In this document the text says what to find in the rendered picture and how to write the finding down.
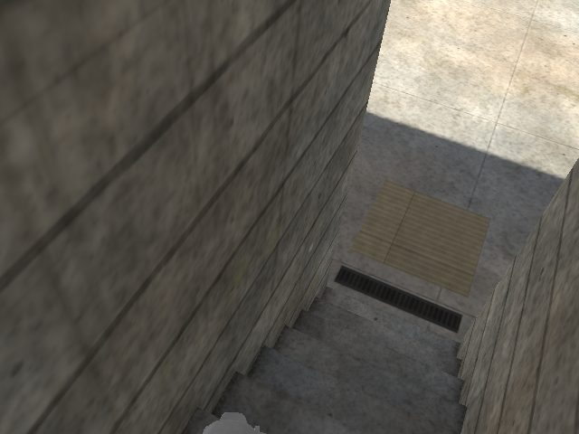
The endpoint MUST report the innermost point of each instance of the robot left shin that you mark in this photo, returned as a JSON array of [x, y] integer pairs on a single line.
[[231, 416]]

